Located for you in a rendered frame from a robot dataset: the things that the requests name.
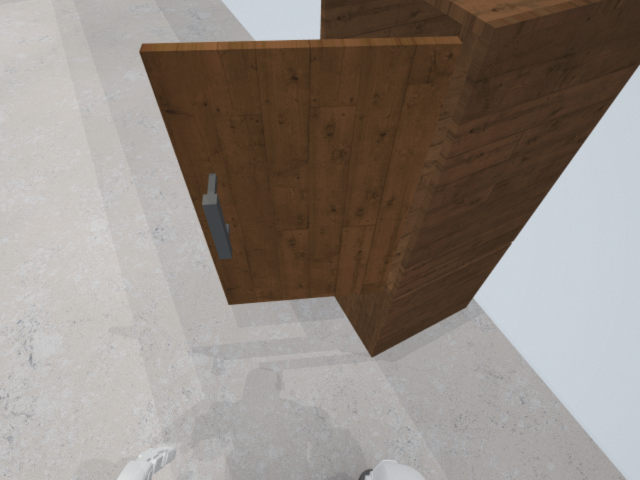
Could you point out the robot left hand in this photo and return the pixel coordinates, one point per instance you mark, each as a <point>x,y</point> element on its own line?
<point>148,463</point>

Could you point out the robot right shin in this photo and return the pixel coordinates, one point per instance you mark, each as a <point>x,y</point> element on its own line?
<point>386,461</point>

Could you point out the cupboard door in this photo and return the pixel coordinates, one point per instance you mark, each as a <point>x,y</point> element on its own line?
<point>318,147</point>

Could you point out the handle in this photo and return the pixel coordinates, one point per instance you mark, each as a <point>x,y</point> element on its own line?
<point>213,212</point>

